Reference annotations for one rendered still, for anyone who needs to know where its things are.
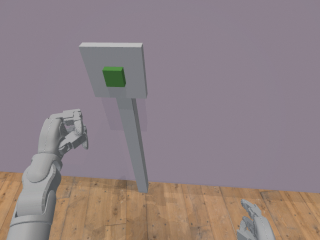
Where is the panel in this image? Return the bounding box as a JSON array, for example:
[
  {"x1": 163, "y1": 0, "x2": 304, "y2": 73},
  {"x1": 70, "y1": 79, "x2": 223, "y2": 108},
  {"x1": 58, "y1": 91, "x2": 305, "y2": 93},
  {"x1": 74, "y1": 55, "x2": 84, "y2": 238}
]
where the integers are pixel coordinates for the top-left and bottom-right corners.
[{"x1": 79, "y1": 42, "x2": 149, "y2": 193}]

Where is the left robot hand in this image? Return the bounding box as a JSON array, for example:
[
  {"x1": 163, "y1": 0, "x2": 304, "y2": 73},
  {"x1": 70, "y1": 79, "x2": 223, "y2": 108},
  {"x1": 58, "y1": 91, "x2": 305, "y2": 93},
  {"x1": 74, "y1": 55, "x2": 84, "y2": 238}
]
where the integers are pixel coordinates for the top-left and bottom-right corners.
[{"x1": 37, "y1": 109, "x2": 89, "y2": 160}]

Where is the button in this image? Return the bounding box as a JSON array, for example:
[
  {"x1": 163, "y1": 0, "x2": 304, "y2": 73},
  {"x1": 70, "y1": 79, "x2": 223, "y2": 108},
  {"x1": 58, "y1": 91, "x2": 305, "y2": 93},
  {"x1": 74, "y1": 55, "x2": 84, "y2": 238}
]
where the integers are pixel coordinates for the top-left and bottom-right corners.
[{"x1": 102, "y1": 66, "x2": 126, "y2": 87}]

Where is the robot left forearm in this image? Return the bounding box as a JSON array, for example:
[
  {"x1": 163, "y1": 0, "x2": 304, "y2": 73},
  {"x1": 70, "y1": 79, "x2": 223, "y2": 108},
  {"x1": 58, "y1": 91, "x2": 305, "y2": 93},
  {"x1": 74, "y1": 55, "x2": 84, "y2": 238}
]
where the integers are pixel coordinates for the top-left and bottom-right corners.
[{"x1": 6, "y1": 152, "x2": 63, "y2": 240}]

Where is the right robot hand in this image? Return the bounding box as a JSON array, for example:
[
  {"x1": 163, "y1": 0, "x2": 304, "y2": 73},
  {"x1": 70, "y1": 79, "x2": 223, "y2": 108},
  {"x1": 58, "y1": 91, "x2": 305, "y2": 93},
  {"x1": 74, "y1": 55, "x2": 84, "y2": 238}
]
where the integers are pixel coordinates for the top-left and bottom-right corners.
[{"x1": 236, "y1": 199, "x2": 276, "y2": 240}]

